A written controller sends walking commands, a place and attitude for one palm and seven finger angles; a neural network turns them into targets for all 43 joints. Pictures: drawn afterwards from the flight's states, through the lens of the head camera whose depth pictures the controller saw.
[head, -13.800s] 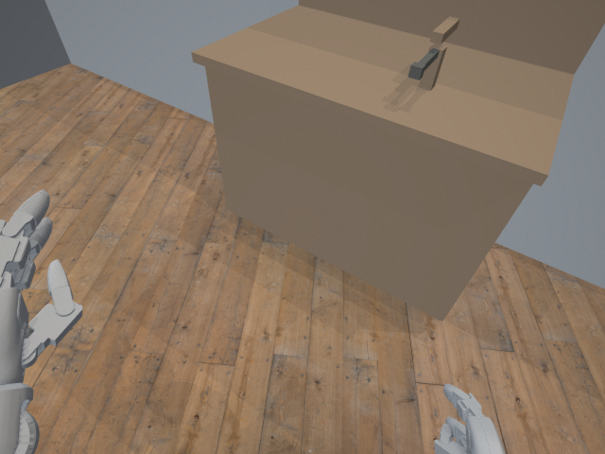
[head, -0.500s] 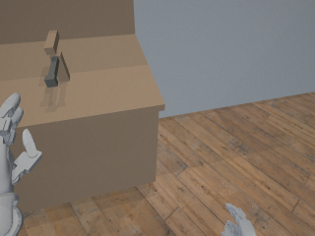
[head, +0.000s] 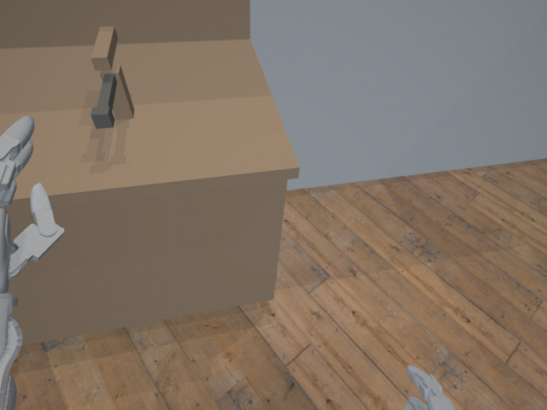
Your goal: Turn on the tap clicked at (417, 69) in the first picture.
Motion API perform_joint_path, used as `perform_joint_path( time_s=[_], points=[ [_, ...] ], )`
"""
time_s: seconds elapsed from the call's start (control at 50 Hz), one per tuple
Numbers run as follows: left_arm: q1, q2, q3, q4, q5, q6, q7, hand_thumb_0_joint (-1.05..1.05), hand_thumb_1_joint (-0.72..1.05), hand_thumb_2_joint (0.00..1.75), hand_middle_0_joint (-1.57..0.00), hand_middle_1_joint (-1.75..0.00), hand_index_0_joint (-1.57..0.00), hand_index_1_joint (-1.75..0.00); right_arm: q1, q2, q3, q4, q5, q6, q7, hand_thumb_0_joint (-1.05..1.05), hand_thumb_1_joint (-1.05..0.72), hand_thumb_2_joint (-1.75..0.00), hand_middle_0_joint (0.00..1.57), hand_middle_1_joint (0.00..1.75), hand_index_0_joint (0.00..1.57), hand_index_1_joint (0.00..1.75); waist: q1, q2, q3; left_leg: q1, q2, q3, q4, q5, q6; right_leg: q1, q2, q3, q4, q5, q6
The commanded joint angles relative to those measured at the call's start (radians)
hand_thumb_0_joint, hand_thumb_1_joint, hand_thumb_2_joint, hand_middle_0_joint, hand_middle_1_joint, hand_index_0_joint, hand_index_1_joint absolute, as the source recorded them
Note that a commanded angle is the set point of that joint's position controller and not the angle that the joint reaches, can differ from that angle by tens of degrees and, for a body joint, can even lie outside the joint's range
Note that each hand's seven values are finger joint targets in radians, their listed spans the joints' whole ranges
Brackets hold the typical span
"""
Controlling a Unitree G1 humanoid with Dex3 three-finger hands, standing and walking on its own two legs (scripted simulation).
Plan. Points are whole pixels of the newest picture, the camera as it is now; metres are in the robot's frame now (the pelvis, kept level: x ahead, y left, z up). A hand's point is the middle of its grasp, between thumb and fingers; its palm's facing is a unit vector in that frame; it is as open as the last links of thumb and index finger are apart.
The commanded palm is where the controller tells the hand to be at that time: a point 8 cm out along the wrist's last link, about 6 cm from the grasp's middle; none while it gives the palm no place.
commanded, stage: look again from close up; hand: left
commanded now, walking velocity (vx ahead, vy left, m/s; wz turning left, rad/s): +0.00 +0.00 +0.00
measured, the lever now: (103, 117) +0.52 +0.37 +0.12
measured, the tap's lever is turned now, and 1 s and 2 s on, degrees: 0 0 0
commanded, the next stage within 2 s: shuffle to correct the standing spot in 0.20 s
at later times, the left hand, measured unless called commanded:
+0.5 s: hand (89, 191) +0.30 +0.26 +0.18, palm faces +0.43 -0.86 -0.29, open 7.4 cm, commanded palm +0.24 +0.30 +0.18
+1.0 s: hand (104, 128) +0.41 +0.29 +0.18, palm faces +0.38 -0.86 -0.34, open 7.4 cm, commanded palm +0.35 +0.33 +0.18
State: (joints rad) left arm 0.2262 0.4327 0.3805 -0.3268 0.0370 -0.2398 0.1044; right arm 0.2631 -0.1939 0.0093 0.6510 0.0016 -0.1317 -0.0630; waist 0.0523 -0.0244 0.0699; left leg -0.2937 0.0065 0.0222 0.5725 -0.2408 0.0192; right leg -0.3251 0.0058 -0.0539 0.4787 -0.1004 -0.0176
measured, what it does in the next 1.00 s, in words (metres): walks ahead: left foot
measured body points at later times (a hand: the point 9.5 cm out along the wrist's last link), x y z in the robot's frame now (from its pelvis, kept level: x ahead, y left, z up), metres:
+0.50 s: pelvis +0.08 +0.02 +0.01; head +0.09 +0.04 +0.45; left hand +0.27 +0.31 +0.20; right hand +0.24 -0.20 -0.07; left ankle +0.05 +0.11 -0.73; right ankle +0.09 -0.10 -0.73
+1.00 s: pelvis +0.17 +0.06 +0.00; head +0.20 +0.08 +0.45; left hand +0.39 +0.34 +0.20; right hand +0.32 -0.17 -0.08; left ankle +0.13 +0.13 -0.73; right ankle +0.14 -0.05 -0.65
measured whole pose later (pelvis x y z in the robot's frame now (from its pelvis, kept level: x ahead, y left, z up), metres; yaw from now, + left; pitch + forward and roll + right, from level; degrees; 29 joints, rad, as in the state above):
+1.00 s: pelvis +0.17 +0.06 +0.00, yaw -3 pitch -1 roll -1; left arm 0.38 0.36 0.41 -0.50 -0.04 -0.22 0.12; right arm 0.21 -0.15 0.00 0.58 0.00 -0.09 0.00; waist 0.00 -0.03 0.07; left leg -0.16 -0.04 0.05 0.56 -0.38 0.07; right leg -0.47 0.01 -0.03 1.14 -0.44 -0.01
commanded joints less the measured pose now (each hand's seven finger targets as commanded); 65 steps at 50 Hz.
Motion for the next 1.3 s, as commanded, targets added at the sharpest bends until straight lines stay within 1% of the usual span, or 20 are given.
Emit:
perform_joint_path(
  time_s=[0.0, 0.08, 0.16, 0.28, 0.42, 0.64, 0.68, 0.74, 0.78, 0.8, 0.82, 0.84, 0.86, 0.92, 1.04, 1.1, 1.14, 1.16, 1.18, 1.28],
  points=[
    [-0.084, 0.086, 0.046, -0.094, -0.078, -0.091, -0.01, 0.0, 0.9, 0.9, -0.2, -0.3, -0.2, -0.3, -0.085, -0.105, -0.047, -0.194, 0.015, -0.094, 0.022, 0.0, -0.9, -0.9, 0.2, 0.3, 0.2, 0.3, -0.004, 0.147, -0.157, 0.122, -0.02, 0.013, -0.138, -0.16, 0.001, 0.022, -0.133, 0.271, -0.21, -0.412, -0.049],
    [0.101, 0.036, 0.003, -0.222, -0.089, -0.105, -0.015, 0.0, 0.9, 0.9, -0.2, -0.3, -0.2, -0.3, -0.12, -0.109, -0.029, -0.213, 0.031, -0.102, 0.055, 0.0, -0.9, -0.9, 0.2, 0.3, 0.2, 0.3, 0.005, 0.182, -0.095, -0.129, 0.08, -0.084, -0.345, -0.332, 0.035, 0.217, -0.027, 0.128, -0.003, -0.295, 0.005],
    [0.108, 0.14, 0.13, -0.217, -0.087, -0.091, 0.001, 0.0, 0.9, 0.9, -0.2, -0.3, -0.2, -0.3, -0.109, -0.12, -0.04, -0.234, 0.027, -0.098, 0.05, 0.0, -0.9, -0.9, 0.2, 0.3, 0.2, 0.3, 0.002, -0.13, -0.138, -0.131, 0.095, -0.084, -0.284, -0.225, 0.038, 0.258, -0.029, 0.113, -0.018, -0.223, 0.024],
    [-0.096, 0.131, 0.12, -0.328, -0.074, -0.104, -0.001, 0.0, 0.9, 0.9, -0.2, -0.3, -0.2, -0.3, -0.121, -0.107, -0.027, -0.229, 0.016, -0.114, 0.042, 0.0, -0.9, -0.9, 0.2, 0.3, 0.2, 0.3, -0.017, 0.151, -0.08, -0.149, 0.095, -0.102, -0.341, -0.281, 0.042, 0.255, -0.016, 0.116, 0.02, -0.147, 0.007],
    [0.001, 0.035, 0.008, -0.303, -0.067, -0.078, -0.001, 0.0, 0.9, 0.9, -0.2, -0.3, -0.2, -0.3, -0.095, -0.123, -0.044, -0.2, -0.001, -0.119, 0.055, 0.0, -0.9, -0.9, 0.2, 0.3, 0.2, 0.3, -0.034, 0.047, -0.153, 0.056, 0.012, -0.043, -0.144, -0.041, 0.019, 0.16, -0.052, 0.186, -0.086, -0.142, -0.041],
    [0.129, 0.125, 0.139, -0.359, -0.096, -0.064, 0.016, 0.0, 0.9, 0.9, -0.2, -0.3, -0.2, -0.3, -0.133, -0.128, -0.05, -0.253, 0.011, -0.021, 0.041, 0.0, -0.9, -0.9, 0.2, 0.3, 0.2, 0.3, -0.037, 0.039, -0.258, 0.081, 0.036, 0.017, 0.093, 0.45, -0.002, 0.277, -0.06, 0.138, 0.122, 0.345, -0.078],
    [0.136, 0.134, 0.139, -0.41, -0.102, -0.071, 0.024, 0.0, 0.9, 0.9, -0.2, -0.3, -0.2, -0.3, -0.145, -0.124, -0.054, -0.258, 0.018, -0.019, 0.048, 0.0, -0.9, -0.9, 0.2, 0.3, 0.2, 0.3, -0.023, -0.037, -0.278, -0.096, -0.021, 0.045, 0.265, 0.393, -0.022, 0.434, -0.151, 0.267, 0.103, 0.46, -0.151],
    [0.185, 0.131, 0.154, -0.408, -0.096, -0.099, 0.04, 0.0, 0.9, 0.9, -0.2, -0.3, -0.2, -0.3, -0.156, -0.121, -0.048, -0.247, 0.012, -0.016, 0.063, 0.0, -0.9, -0.9, 0.2, 0.3, 0.2, 0.3, 0.008, -0.076, -0.186, -0.386, 0.018, -0.076, 0.298, -0.288, 0.008, 0.525, -0.317, 0.465, 0.073, 0.518, -0.228],
    [0.151, 0.118, 0.146, -0.428, -0.097, -0.097, 0.035, 0.0, 0.9, 0.9, -0.2, -0.3, -0.2, -0.3, -0.142, -0.12, -0.048, -0.236, 0.013, 0.002, 0.062, 0.0, -0.9, -0.9, 0.2, 0.3, 0.2, 0.3, -0.033, 0.012, -0.129, -0.167, 0.056, -0.097, 0.016, -0.22, 0.031, 0.3, -0.267, 0.357, 0.126, 0.352, -0.143],
    [0.12, 0.109, 0.129, -0.436, -0.095, -0.091, 0.032, 0.0, 0.9, 0.9, -0.2, -0.3, -0.2, -0.3, -0.118, -0.11, -0.045, -0.22, 0.011, 0.008, 0.055, 0.0, -0.9, -0.9, 0.2, 0.3, 0.2, 0.3, -0.078, 0.082, -0.164, 0.09, -0.002, -0.018, -0.137, 0.027, 0.023, 0.13, -0.152, 0.204, 0.223, 0.242, -0.077],
    [0.101, 0.103, 0.122, -0.46, -0.1, -0.09, 0.03, 0.0, 0.9, 0.9, -0.2, -0.3, -0.2, -0.3, -0.123, -0.132, -0.06, -0.223, 0.015, 0.0, 0.049, 0.0, -0.9, -0.9, 0.2, 0.3, 0.2, 0.3, -0.088, 0.274, -0.194, 0.324, 0.096, -0.191, -0.181, 0.279, 0.068, -0.105, -0.009, 0.064, 0.433, 0.075, -0.005],
    [0.083, 0.106, 0.115, -0.487, -0.087, -0.097, 0.033, 0.0, 0.9, 0.9, -0.2, -0.3, -0.2, -0.3, -0.123, -0.137, -0.075, -0.235, 0.012, -0.007, 0.053, 0.0, -0.9, -0.9, 0.2, 0.3, 0.2, 0.3, -0.079, 0.404, -0.235, 0.45, 0.253, -0.38, -0.178, 0.578, 0.146, -0.281, 0.039, 0.022, 0.618, -0.39, 0.02],
    [0.085, 0.119, 0.129, -0.455, -0.076, -0.095, 0.034, 0.0, 0.9, 0.9, -0.2, -0.3, -0.2, -0.3, -0.115, -0.121, -0.079, -0.243, 0.011, -0.011, 0.06, 0.0, -0.9, -0.9, 0.2, 0.3, 0.2, 0.3, -0.077, 0.294, -0.232, 0.481, 0.27, -0.36, -0.158, 0.645, 0.197, -0.334, 0.039, 0.052, 0.714, -0.455, 0.003],
    [0.034, 0.089, 0.086, -0.404, -0.077, -0.056, 0.024, 0.0, 0.9, 0.9, -0.2, -0.3, -0.2, -0.3, -0.093, -0.128, -0.079, -0.212, -0.004, -0.014, 0.064, 0.0, -0.9, -0.9, 0.2, 0.3, 0.2, 0.3, -0.09, 0.119, -0.13, 0.428, 0.257, -0.309, -0.157, 0.683, 0.16, -0.42, -0.003, 0.043, 0.752, -0.376, -0.003],
    [0.224, 0.098, 0.121, -0.386, -0.088, -0.013, 0.018, 0.0, 0.9, 0.9, -0.2, -0.3, -0.2, -0.3, -0.113, -0.098, -0.039, -0.252, -0.001, -0.01, 0.055, 0.0, -0.9, -0.9, 0.2, 0.3, 0.2, 0.3, -0.046, 0.185, -0.141, 0.192, 0.151, -0.037, -0.097, 0.832, -0.054, 0.042, 0.028, -0.082, 0.142, -0.002, -0.028],
    [0.229, 0.146, 0.185, -0.421, -0.1, -0.01, 0.018, 0.0, 0.9, 0.9, -0.2, -0.3, -0.2, -0.3, -0.133, -0.094, -0.029, -0.272, 0.006, -0.006, 0.045, 0.0, -0.9, -0.9, 0.2, 0.3, 0.2, 0.3, -0.025, 0.131, -0.232, -0.003, 0.125, -0.019, 0.098, 0.668, -0.1, 0.391, 0.005, -0.058, -0.027, 0.268, -0.058],
    [0.215, 0.162, 0.212, -0.408, -0.105, -0.031, 0.028, 0.0, 0.9, 0.9, -0.2, -0.3, -0.2, -0.3, -0.14, -0.098, -0.036, -0.272, 0.005, -0.016, 0.046, 0.0, -0.9, -0.9, 0.2, 0.3, 0.2, 0.3, -0.016, -0.05, -0.317, -0.211, -0.026, 0.004, 0.493, 0.044, -0.112, 0.523, -0.254, 0.247, 0.029, 0.783, -0.212],
    [0.21, 0.16, 0.229, -0.389, -0.112, -0.045, 0.039, 0.0, 0.9, 0.9, -0.2, -0.3, -0.2, -0.3, -0.122, -0.097, -0.04, -0.257, 0.004, -0.015, 0.052, 0.0, -0.9, -0.9, 0.2, 0.3, 0.2, 0.3, -0.018, -0.151, -0.312, -0.245, -0.022, -0.063, 0.641, -0.301, -0.073, 0.458, -0.392, 0.388, -0.023, 0.762, -0.271],
    [0.197, 0.123, 0.197, -0.358, -0.111, -0.035, 0.04, 0.0, 0.9, 0.9, -0.2, -0.3, -0.2, -0.3, -0.105, -0.094, -0.04, -0.242, 0.013, -0.002, 0.055, 0.0, -0.9, -0.9, 0.2, 0.3, 0.2, 0.3, -0.033, -0.173, -0.284, -0.204, 0.012, -0.128, 0.663, -0.336, -0.057, 0.345, -0.408, 0.437, -0.071, 0.586, -0.262],
    [0.137, 0.121, 0.15, -0.442, -0.091, -0.018, 0.063, 0.0, 0.9, 0.9, -0.2, -0.3, -0.2, -0.3, -0.175, -0.074, -0.001, -0.205, -0.008, 0.03, 0.026, 0.0, -0.9, -0.9, 0.2, 0.3, 0.2, 0.3, -0.042, -0.033, -0.199, 0.062, 0.018, 0.021, 0.208, -0.185, -0.037, -0.029, -0.229, 0.175, -0.17, -0.137, -0.117]
  ],
)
